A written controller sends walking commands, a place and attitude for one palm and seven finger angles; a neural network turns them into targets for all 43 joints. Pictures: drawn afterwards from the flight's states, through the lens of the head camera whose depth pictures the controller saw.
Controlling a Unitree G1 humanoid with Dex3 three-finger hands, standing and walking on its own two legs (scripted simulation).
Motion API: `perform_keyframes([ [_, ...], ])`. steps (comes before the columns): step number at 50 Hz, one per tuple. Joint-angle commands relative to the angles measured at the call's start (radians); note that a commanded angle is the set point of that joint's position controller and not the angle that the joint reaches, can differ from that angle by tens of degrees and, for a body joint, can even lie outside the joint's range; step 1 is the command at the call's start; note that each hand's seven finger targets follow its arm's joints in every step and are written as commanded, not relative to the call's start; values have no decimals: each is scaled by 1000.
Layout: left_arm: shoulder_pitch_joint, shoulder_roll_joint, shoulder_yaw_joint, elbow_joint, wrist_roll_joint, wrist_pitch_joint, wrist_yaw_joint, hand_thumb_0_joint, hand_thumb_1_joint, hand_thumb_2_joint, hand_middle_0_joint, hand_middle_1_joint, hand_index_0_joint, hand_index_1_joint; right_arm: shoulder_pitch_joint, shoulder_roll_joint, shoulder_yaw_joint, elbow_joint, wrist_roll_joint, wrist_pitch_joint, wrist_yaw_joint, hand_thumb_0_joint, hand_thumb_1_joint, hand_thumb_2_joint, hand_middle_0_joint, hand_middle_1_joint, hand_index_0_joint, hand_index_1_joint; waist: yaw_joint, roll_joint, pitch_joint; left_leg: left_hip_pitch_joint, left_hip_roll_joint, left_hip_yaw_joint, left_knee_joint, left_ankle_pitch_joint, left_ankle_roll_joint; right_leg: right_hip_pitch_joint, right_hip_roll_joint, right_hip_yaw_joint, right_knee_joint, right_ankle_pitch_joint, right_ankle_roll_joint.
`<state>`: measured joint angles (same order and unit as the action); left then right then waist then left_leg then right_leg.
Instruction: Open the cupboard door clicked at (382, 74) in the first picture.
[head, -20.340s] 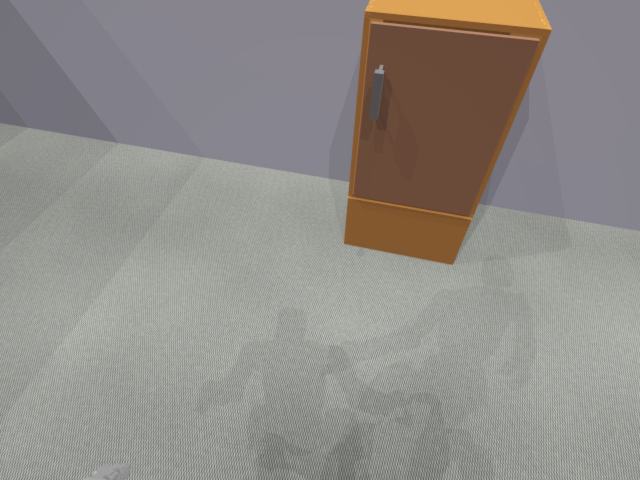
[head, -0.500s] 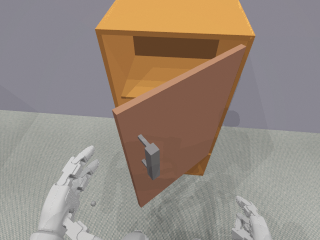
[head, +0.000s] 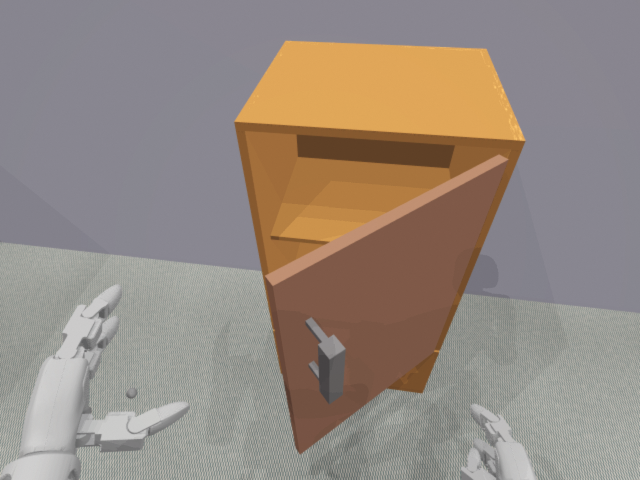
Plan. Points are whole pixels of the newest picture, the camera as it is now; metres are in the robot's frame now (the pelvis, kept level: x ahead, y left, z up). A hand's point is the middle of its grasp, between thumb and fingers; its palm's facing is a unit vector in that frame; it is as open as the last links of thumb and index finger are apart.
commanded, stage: draw the hand back to the body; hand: left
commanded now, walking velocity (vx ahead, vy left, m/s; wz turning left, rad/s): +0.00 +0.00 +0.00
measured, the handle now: (322, 360) +0.30 +0.04 -0.03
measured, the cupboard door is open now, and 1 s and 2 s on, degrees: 44 44 44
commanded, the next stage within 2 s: step back with the hand held close in 0.74 s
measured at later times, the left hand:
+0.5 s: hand (66, 322) +0.20 +0.25 +0.19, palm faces +0.46 -0.79 -0.40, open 7.9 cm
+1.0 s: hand (86, 341) +0.19 +0.23 +0.18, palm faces +0.41 -0.79 -0.45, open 7.4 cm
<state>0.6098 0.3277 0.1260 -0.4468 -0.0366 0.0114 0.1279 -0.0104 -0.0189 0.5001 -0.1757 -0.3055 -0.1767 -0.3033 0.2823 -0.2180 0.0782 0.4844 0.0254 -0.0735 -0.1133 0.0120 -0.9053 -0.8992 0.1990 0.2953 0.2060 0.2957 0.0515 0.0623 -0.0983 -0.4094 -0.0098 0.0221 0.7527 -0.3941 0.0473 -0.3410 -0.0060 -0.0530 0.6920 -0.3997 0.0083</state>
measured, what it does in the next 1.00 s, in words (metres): stands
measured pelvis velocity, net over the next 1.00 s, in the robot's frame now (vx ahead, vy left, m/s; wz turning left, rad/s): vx -0.01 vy -0.03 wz -0.02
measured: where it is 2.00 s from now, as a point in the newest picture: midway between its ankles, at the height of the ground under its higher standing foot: outside the picture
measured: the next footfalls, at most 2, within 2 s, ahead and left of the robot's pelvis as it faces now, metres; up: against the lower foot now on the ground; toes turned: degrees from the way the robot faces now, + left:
left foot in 1.78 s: -0.03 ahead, +0.10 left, +0.00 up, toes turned +3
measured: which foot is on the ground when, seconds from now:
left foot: down 0.00-1.00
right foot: down 0.00-1.00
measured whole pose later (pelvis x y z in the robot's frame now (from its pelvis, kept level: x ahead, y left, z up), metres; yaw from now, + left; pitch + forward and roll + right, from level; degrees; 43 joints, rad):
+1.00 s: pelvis -0.01 -0.03 +0.03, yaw -1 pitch -2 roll -1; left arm 0.48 0.36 0.37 -0.36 -0.05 -0.12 0.09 0.01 0.89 0.90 -0.21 -0.31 -0.21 -0.30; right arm 0.17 -0.24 0.02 0.62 0.00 -0.06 -0.07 0.01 -0.91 -0.90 0.20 0.30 0.21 0.30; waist 0.04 0.07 0.01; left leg -0.18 0.04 0.02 0.44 -0.23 0.00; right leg -0.10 0.05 -0.05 0.34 -0.21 -0.03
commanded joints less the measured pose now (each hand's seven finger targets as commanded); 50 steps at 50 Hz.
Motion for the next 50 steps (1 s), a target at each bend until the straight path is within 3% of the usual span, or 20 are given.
perform_keyframes([
  [1,-91,130,123,-243,2,-71,29,0,305,645,-179,-300,-179,-300,-120,-112,-50,-133,-8,-81,-4,0,-900,-900,200,300,200,300,-9,36,-16,173,51,-95,-213,338,-41,29,4,3,-151,226,-34],
  [4,-77,133,161,-186,-6,-67,23,0,410,690,-182,-300,-182,-300,-144,-116,-56,-110,-10,-80,3,0,-900,-900,200,300,200,300,0,-39,9,198,56,-86,-250,376,-41,84,7,2,-187,264,-33],
  [8,-105,172,237,-166,-16,-73,16,0,550,750,-187,-300,-187,-300,-172,-120,-65,-87,-14,-71,9,0,-900,-900,200,300,200,300,13,-64,18,229,52,-63,-286,394,-35,153,8,9,-235,315,-36],
  [14,-223,222,302,-252,-19,-96,16,0,760,840,-195,-300,-195,-300,-189,-119,-63,-62,-19,-81,20,0,-900,-900,200,300,200,300,15,75,11,294,50,-60,-333,450,-46,209,7,19,-279,347,-39],
  [18,-246,252,357,-226,-27,-106,16,0,900,900,-200,-300,-200,-300,-199,-123,-71,-43,-21,-84,22,0,-900,-900,200,300,200,300,22,48,22,312,44,-47,-348,438,-39,238,11,23,-313,372,-43],
  [21,-190,162,291,-122,-35,-97,-3,0,900,900,-200,-300,-200,-300,-196,-122,-77,-34,-20,-69,32,0,-900,-900,200,300,200,300,11,-20,82,311,47,-35,-361,426,-34,217,13,18,-329,371,-33],
  [23,-195,147,270,-95,-36,-96,-12,0,900,900,-200,-300,-200,-300,-206,-131,-85,-34,-18,-60,34,0,-900,-900,200,300,200,300,10,-38,108,306,46,-33,-373,378,-30,215,14,20,-350,345,-34],
  [28,-227,227,329,-157,-35,-119,-9,0,900,900,-200,-300,-200,-300,-219,-128,-91,-35,-27,-58,27,0,-900,-900,200,300,200,300,23,-46,27,341,33,-18,-369,371,-19,260,8,38,-368,374,-31],
  [31,-240,235,337,-202,-32,-132,-5,0,900,900,-200,-300,-200,-300,-227,-115,-88,-29,-27,-69,24,0,-900,-900,200,300,200,300,23,12,11,357,26,-11,-366,370,-19,263,4,48,-377,380,-31],
  [35,-255,232,328,-201,-27,-137,2,0,900,900,-200,-300,-200,-300,-229,-112,-83,-14,-28,-88,20,0,-900,-900,200,300,200,300,18,62,62,355,22,-14,-374,354,-25,241,6,45,-397,358,-33],
  [37,-245,215,318,-176,-29,-138,0,0,900,900,-200,-300,-200,-300,-229,-113,-86,-8,-27,-92,22,0,-900,-900,200,300,200,300,15,31,80,358,24,-13,-378,342,-24,230,9,45,-408,340,-30],
  [38,-238,208,313,-144,-30,-135,-4,0,900,900,-200,-300,-200,-300,-232,-116,-89,-4,-26,-91,20,0,-900,-900,200,300,200,300,16,-14,105,355,28,-14,-381,339,-23,219,12,44,-419,333,-30],
  [42,-213,192,311,-91,-39,-140,-14,0,900,900,-200,-300,-200,-300,-232,-115,-97,-1,-25,-80,22,0,-900,-900,200,300,200,300,17,-73,106,356,28,-4,-382,320,-13,219,9,53,-429,316,-20],
  [43,-283,218,319,-119,-37,-146,-12,0,900,900,-200,-300,-200,-300,-237,-121,-97,2,-24,-81,20,0,-900,-900,200,300,200,300,15,-54,94,362,26,-5,-384,319,-14,225,7,56,-433,316,-23],
  [44,-321,318,423,-140,-25,-181,-5,0,900,900,-200,-300,-200,-300,-225,-143,-102,-30,-16,-62,24,0,-900,-900,200,300,200,300,-34,-88,161,304,39,-27,-331,263,-1,92,-44,151,-488,348,-9],
  [45,-234,253,380,-68,-22,-184,-13,0,900,900,-200,-300,-200,-300,-221,-130,-105,-10,-24,-45,26,0,-900,-900,200,300,200,300,-36,-112,134,305,34,-30,-307,257,-2,96,-65,146,-489,350,-11],
  [47,-197,232,348,-86,-16,-186,-16,0,900,900,-200,-300,-200,-300,-229,-128,-108,-22,-25,-27,32,0,-900,-900,200,300,200,300,-37,-111,117,309,33,-16,-292,274,-3,79,-77,146,-487,382,3],
  [50,-146,236,351,-152,-13,-205,-8,0,900,900,-200,-300,-200,-300,-216,-132,-114,-37,-26,-14,29,0,-900,-900,200,300,200,300,-38,-9,10,315,47,-15,-322,371,-10,153,-73,111,-409,480,-7],
])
